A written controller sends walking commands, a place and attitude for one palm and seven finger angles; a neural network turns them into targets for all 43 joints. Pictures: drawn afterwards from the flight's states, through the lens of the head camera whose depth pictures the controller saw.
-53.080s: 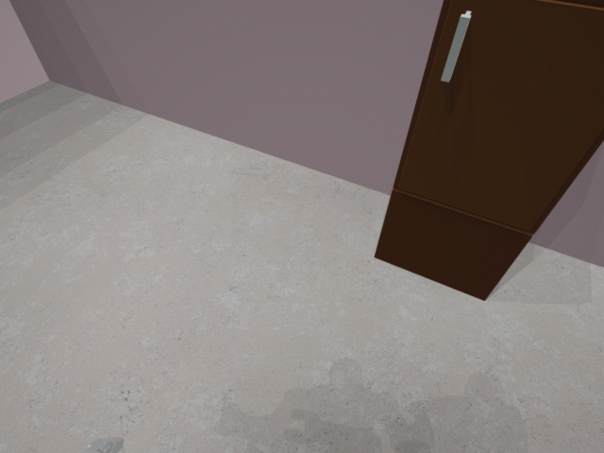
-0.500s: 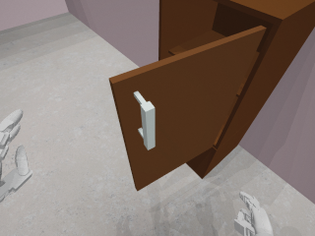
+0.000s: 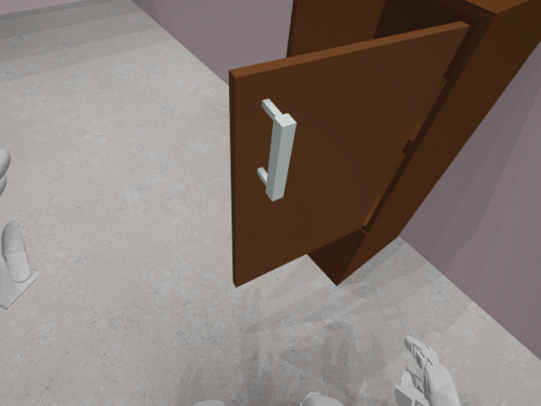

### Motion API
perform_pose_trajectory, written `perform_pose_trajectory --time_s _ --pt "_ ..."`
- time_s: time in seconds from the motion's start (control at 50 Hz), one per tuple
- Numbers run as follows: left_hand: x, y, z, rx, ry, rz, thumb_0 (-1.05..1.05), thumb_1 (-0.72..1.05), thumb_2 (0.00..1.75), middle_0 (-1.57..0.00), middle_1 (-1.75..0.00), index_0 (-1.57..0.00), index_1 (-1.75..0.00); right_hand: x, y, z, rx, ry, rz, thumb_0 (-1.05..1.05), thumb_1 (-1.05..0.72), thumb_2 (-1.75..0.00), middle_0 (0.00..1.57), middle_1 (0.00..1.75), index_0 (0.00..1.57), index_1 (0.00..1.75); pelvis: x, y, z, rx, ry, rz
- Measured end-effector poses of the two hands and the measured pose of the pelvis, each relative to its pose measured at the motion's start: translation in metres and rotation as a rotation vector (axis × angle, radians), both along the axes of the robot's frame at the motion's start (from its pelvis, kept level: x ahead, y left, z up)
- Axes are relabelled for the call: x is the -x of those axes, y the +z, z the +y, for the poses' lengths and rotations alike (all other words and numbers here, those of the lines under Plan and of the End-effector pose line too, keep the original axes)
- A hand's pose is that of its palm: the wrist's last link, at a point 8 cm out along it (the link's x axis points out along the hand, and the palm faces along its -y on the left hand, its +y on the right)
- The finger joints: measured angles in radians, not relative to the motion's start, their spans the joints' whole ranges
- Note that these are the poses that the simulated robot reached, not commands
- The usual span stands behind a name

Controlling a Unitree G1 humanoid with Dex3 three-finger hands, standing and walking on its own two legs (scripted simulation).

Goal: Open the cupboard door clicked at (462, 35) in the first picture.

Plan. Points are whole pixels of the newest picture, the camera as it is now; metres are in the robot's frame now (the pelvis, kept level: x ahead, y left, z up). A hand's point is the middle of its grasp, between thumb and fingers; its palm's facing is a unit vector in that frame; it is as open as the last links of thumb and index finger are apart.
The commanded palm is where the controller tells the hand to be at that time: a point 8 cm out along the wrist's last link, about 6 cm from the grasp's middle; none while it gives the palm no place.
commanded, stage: step back with the hand held close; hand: left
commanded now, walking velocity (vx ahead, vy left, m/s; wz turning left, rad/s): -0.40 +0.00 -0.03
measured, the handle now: (272, 152) +0.42 +0.04 +0.15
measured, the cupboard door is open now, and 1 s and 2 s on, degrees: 81 81 81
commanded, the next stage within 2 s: stop stepping back and stand still in 0.20 s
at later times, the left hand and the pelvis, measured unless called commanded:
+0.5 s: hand out of the picture +0.08 +0.21 +0.17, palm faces +0.29 -0.79 -0.54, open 7.4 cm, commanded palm +0.03 +0.25 +0.19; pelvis -0.13 -0.04 +0.02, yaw -4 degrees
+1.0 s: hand out of the picture +0.01 +0.24 +0.17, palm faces +0.42 -0.80 -0.42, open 7.4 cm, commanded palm -0.03 +0.28 +0.19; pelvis -0.19 -0.02 +0.01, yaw -3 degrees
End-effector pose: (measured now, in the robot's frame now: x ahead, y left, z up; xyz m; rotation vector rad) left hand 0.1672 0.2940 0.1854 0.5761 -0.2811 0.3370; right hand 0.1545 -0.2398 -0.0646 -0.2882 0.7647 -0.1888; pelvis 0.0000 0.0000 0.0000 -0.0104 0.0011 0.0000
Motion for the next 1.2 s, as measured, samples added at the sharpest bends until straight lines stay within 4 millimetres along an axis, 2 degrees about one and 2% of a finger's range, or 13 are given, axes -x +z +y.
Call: perform_pose_trajectory --time_s 0.1,0.2,0.3,0.4,0.46,0.54,0.62,0.74,0.84,0.92,1.0,1.08,1.2 --pt "0.021 0.021 0.008 -0.024 0.032 -0.032 0.01 0.89 0.90 -0.21 -0.30 -0.22 -0.30 0.021 0.006 0.012 -0.047 0.010 -0.019 0.01 -0.91 -0.90 0.20 0.30 0.20 0.30 0.019 0.011 0.000 0.032 -0.010 0.014" --pt "0.038 0.015 -0.005 0.025 0.026 0.016 0.01 0.89 0.90 -0.20 -0.30 -0.21 -0.30 0.044 0.006 0.015 -0.100 0.024 -0.038 0.01 -0.91 -0.90 0.20 0.30 0.20 0.30 0.047 0.015 -0.007 0.034 -0.040 0.037" --pt "0.063 0.002 -0.036 0.010 -0.036 0.084 0.01 0.89 0.90 -0.20 -0.30 -0.21 -0.30 0.070 -0.005 0.000 -0.129 0.040 -0.056 0.01 -0.90 -0.90 0.20 0.30 0.20 0.30 0.087 0.005 -0.026 -0.005 -0.060 0.062" --pt "0.096 0.009 -0.057 -0.016 -0.100 0.118 0.01 0.89 0.90 -0.21 -0.30 -0.22 -0.30 0.111 -0.003 -0.024 -0.109 -0.006 0.011 0.01 -0.91 -0.90 0.20 0.30 0.20 0.30 0.115 0.013 -0.035 -0.021 -0.073 0.059" --pt "0.112 0.013 -0.052 -0.034 -0.079 0.122 0.01 0.88 0.90 -0.21 -0.31 -0.22 -0.30 0.134 0.006 -0.038 -0.076 -0.050 0.013 0.01 -0.91 -0.90 0.20 0.30 0.20 0.30 0.122 0.016 -0.037 -0.040 -0.078 0.057" --pt "0.127 0.009 -0.036 -0.004 -0.020 0.078 0.01 0.88 0.90 -0.21 -0.31 -0.22 -0.30 0.156 0.011 -0.053 -0.010 -0.082 -0.012 0.01 -0.91 -0.90 0.20 0.30 0.20 0.30 0.131 0.012 -0.031 -0.021 -0.057 0.051" --pt "0.142 0.000 -0.019 0.055 0.020 0.032 0.01 0.88 0.90 -0.21 -0.31 -0.22 -0.30 0.173 0.012 -0.053 0.026 -0.094 -0.018 0.01 -0.91 -0.90 0.20 0.30 0.20 0.30 0.145 0.009 -0.020 -0.016 -0.035 0.023" --pt "0.168 0.004 -0.015 0.040 0.013 0.010 0.01 0.89 0.90 -0.21 -0.30 -0.22 -0.30 0.190 0.015 -0.029 -0.012 -0.051 -0.078 0.01 -0.91 -0.90 0.20 0.30 0.20 0.30 0.167 0.009 -0.016 -0.026 -0.048 -0.021" --pt "0.186 0.013 -0.022 0.021 0.023 -0.027 0.01 0.89 0.90 -0.21 -0.30 -0.22 -0.30 0.199 0.004 -0.010 -0.079 0.000 -0.071 0.01 -0.91 -0.90 0.20 0.30 0.20 0.30 0.183 0.010 -0.021 -0.010 -0.035 -0.030" --pt "0.196 0.012 -0.022 0.039 0.026 -0.018 0.01 0.89 0.90 -0.21 -0.30 -0.22 -0.30 0.207 -0.004 -0.005 -0.099 0.010 -0.026 0.01 -0.91 -0.90 0.20 0.30 0.20 0.30 0.189 0.011 -0.021 -0.002 -0.045 -0.017" --pt "0.196 0.004 -0.015 0.075 0.040 -0.010 0.01 0.89 0.90 -0.21 -0.30 -0.22 -0.30 0.214 -0.001 -0.007 -0.071 0.000 0.002 0.01 -0.91 -0.90 0.20 0.30 0.21 0.30 0.188 0.013 -0.016 -0.010 -0.044 -0.014" --pt "0.188 -0.003 -0.006 0.088 0.032 -0.024 0.01 0.89 0.90 -0.21 -0.30 -0.22 -0.30 0.213 -0.002 -0.010 -0.014 -0.017 -0.014 0.01 -0.91 -0.90 0.20 0.30 0.20 0.30 0.185 0.006 -0.005 0.004 -0.027 -0.025" --pt "0.178 0.007 -0.002 0.008 0.010 -0.009 0.01 0.89 0.90 -0.21 -0.30 -0.22 -0.30 0.205 0.000 -0.001 -0.049 -0.021 -0.046 0.01 -0.91 -0.90 0.20 0.30 0.20 0.30 0.182 0.007 -0.002 -0.025 -0.033 -0.038"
